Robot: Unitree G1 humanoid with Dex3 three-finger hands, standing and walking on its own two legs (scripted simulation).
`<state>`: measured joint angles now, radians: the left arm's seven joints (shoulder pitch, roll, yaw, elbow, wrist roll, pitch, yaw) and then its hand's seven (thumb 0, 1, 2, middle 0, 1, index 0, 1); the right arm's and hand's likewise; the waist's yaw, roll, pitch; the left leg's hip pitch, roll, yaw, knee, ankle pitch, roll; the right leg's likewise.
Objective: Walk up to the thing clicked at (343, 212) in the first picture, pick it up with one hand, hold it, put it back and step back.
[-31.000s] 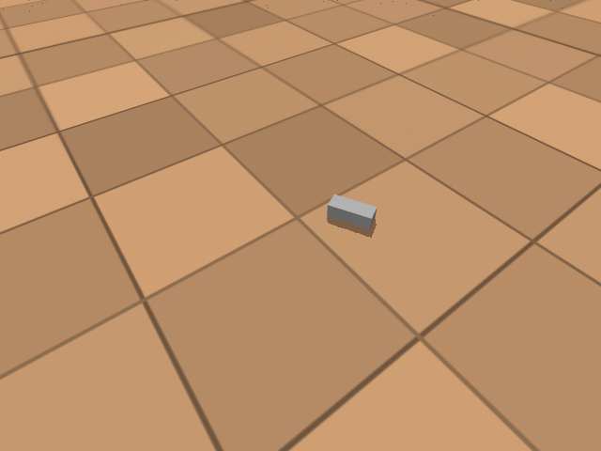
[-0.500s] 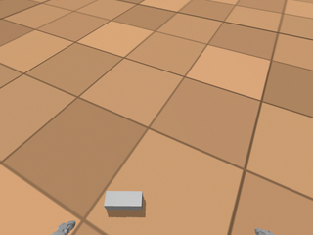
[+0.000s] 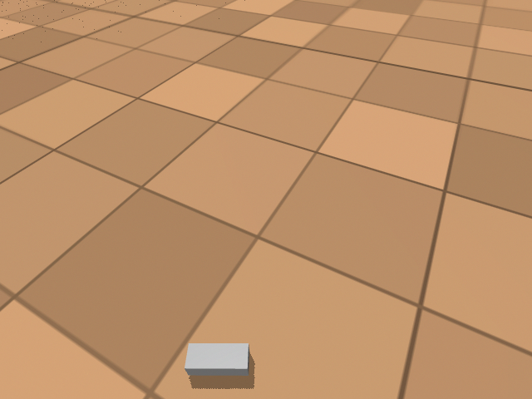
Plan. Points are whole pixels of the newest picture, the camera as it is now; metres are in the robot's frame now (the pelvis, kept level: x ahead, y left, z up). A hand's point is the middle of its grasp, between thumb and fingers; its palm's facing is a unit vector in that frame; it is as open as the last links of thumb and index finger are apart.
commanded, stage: stand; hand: left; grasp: from above
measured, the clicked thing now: (218, 359) +0.43 +0.21 -0.74
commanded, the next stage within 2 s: step back in 1.74 s
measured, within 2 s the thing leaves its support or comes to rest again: neither
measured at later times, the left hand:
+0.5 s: hand out of the picture +0.05 +0.22 -0.16, palm faces +0.01 -0.95 -0.32, open 7.3 cm
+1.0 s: hand out of the picture +0.08 +0.21 -0.16, palm faces -0.01 -0.95 -0.32, open 7.3 cm
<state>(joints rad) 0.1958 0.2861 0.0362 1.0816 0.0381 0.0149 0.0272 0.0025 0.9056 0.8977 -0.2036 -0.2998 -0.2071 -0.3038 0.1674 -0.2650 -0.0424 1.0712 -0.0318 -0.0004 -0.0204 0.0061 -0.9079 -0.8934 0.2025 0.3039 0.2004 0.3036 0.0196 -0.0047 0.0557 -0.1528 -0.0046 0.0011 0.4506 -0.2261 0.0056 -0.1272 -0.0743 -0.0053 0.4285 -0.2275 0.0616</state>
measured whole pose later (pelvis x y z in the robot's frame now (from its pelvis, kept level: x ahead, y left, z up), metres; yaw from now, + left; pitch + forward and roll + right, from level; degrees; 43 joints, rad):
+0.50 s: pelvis +0.00 -0.02 +0.00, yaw +0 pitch -4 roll +0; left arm 0.15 0.29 0.03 1.14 0.03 0.00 0.01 0.00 0.91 0.90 -0.20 -0.30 -0.21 -0.30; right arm 0.16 -0.31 -0.03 1.13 -0.02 0.01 -0.01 0.01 -0.91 -0.89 0.20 0.30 0.20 0.30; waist 0.00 0.00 0.06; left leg -0.12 0.02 -0.01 0.37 -0.18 -0.02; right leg -0.10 -0.05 -0.02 0.37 -0.19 0.04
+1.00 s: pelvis +0.01 -0.02 +0.01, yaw -1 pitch -3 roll +0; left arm 0.12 0.30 0.03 1.15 0.02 0.00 0.01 0.00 0.91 0.90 -0.20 -0.30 -0.21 -0.30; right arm 0.12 -0.31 -0.01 1.14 -0.02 0.00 -0.01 0.00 -0.91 -0.89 0.20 0.30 0.20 0.30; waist 0.00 0.01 0.06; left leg -0.11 0.03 0.00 0.35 -0.19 -0.03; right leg -0.10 -0.04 -0.01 0.35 -0.20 0.03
